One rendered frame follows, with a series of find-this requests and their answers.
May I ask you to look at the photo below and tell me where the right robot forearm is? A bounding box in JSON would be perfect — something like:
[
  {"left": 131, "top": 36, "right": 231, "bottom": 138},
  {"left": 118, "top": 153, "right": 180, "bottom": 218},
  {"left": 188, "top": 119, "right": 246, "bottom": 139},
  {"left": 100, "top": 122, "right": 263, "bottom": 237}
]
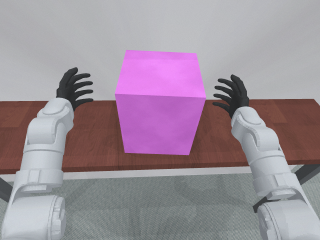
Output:
[{"left": 231, "top": 106, "right": 320, "bottom": 227}]

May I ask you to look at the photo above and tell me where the table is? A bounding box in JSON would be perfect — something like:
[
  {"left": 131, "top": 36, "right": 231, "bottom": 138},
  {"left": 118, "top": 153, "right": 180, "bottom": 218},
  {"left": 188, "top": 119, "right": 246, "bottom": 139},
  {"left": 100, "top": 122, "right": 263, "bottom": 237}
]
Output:
[{"left": 0, "top": 99, "right": 320, "bottom": 213}]

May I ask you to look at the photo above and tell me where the robot right upper arm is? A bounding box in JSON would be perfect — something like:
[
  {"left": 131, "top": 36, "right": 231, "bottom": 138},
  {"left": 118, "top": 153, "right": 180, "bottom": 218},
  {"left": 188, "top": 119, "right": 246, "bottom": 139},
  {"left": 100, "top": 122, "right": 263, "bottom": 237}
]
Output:
[{"left": 257, "top": 199, "right": 320, "bottom": 240}]

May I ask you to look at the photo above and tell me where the left robot hand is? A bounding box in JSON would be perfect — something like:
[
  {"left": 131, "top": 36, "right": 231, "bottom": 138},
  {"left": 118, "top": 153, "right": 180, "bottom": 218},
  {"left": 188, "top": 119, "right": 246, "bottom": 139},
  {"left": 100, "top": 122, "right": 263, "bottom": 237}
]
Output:
[{"left": 56, "top": 67, "right": 94, "bottom": 112}]

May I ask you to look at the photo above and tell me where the robot left upper arm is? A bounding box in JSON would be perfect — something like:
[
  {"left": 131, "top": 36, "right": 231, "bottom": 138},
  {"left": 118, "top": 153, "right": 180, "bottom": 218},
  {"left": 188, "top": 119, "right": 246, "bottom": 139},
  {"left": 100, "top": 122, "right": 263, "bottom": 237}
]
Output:
[{"left": 0, "top": 195, "right": 66, "bottom": 240}]

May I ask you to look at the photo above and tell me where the right robot hand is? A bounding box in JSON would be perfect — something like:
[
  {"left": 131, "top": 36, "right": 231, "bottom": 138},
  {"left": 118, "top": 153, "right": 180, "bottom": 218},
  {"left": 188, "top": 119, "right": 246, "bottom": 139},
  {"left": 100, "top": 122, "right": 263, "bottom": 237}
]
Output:
[{"left": 212, "top": 74, "right": 249, "bottom": 119}]

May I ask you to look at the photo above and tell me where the carton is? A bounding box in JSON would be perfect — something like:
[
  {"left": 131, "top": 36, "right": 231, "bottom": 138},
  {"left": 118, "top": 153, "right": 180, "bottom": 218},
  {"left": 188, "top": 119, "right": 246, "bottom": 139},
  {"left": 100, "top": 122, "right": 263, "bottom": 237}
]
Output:
[{"left": 115, "top": 50, "right": 206, "bottom": 155}]

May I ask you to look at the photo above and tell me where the left robot forearm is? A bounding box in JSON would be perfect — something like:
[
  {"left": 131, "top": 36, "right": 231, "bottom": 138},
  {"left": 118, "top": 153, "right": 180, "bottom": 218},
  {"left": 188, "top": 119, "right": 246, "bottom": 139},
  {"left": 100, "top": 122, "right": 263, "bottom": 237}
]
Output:
[{"left": 1, "top": 97, "right": 74, "bottom": 239}]

